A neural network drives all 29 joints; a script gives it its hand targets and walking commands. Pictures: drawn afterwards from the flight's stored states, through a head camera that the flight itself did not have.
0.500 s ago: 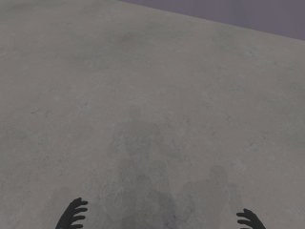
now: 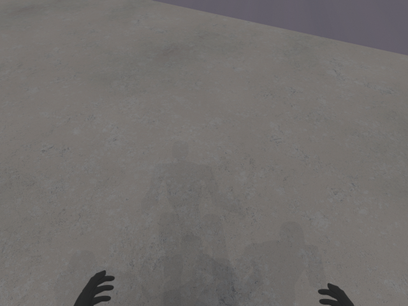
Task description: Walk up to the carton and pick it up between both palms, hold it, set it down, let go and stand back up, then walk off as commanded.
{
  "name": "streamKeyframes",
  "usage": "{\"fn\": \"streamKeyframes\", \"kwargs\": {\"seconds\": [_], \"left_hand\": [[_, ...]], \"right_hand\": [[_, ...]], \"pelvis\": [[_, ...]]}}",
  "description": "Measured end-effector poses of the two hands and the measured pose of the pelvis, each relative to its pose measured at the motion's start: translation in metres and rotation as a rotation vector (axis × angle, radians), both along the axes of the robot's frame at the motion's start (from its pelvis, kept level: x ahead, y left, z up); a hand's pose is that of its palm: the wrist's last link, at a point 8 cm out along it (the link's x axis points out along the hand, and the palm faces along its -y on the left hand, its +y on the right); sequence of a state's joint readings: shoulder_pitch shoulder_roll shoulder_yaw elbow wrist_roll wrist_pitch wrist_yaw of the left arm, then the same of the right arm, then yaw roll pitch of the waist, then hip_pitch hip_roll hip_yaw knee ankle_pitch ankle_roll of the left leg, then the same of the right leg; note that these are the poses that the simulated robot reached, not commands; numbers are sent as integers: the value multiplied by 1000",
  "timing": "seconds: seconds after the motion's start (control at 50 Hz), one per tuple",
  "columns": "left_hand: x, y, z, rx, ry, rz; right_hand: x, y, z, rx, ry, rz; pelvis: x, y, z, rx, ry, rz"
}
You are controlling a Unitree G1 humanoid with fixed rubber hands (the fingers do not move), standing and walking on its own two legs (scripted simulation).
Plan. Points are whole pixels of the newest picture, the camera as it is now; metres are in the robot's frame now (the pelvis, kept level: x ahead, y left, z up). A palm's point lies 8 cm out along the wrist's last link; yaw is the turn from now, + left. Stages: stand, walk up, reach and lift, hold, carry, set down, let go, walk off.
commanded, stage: stand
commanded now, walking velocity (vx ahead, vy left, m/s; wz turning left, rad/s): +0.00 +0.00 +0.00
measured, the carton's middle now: out of the picture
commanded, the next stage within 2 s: walk up in 1.02 s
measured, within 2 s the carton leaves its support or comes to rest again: neither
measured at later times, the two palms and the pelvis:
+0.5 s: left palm out of the picture +0.10 +0.26 -0.10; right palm out of the picture +0.08 -0.27 -0.10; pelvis -0.02 +0.00 +0.00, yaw +0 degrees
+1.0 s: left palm out of the picture +0.07 +0.26 -0.11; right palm out of the picture +0.06 -0.28 -0.10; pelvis -0.04 +0.00 +0.00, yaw +0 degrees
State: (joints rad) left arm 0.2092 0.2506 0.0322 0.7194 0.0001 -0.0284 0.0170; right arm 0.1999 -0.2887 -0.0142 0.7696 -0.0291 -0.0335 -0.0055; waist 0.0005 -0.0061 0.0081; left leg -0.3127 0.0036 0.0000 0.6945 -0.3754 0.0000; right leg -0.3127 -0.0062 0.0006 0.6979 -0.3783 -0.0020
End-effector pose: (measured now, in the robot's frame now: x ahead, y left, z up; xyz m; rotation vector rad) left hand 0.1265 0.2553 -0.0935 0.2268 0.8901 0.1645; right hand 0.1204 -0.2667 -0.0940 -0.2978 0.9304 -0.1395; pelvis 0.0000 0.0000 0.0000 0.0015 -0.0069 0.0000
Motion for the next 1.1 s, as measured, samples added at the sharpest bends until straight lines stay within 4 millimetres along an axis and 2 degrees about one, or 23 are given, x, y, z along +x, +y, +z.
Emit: {"fn": "streamKeyframes", "kwargs": {"seconds": [0.78,1.1], "left_hand": [[-47,3,-13,-18,51,19],[-62,6,-18,-19,100,25]], "right_hand": [[-54,-9,-6,-22,66,-35],[-68,-10,-11,-18,105,-49]], "pelvis": [[-32,1,0,-1,-44,0],[-36,2,0,-2,-50,0]]}}
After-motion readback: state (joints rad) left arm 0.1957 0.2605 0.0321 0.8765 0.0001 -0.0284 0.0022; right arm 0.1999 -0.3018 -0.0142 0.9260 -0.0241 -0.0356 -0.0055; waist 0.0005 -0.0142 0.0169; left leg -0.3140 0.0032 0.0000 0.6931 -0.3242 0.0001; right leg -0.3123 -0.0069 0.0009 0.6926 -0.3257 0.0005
